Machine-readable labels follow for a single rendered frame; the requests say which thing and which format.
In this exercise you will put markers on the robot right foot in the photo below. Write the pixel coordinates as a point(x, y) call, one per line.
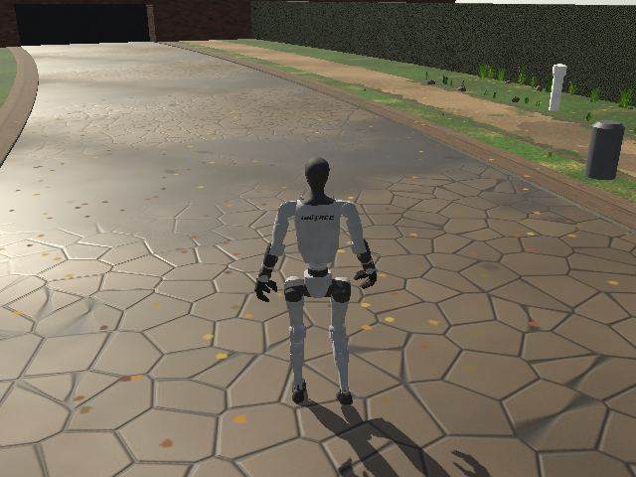
point(344, 397)

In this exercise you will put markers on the robot head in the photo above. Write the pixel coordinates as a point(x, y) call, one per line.
point(317, 172)

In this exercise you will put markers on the right robot hand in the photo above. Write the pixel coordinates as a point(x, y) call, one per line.
point(361, 274)

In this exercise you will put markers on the robot left upper arm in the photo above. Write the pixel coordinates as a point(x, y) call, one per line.
point(285, 211)

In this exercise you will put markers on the robot right forearm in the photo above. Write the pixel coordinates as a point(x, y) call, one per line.
point(366, 260)

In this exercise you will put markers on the robot right upper arm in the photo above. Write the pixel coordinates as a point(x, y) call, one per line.
point(349, 210)

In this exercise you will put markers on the robot left forearm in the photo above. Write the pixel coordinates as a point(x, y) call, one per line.
point(267, 266)

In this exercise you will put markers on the left robot hand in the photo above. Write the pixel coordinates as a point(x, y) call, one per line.
point(259, 286)

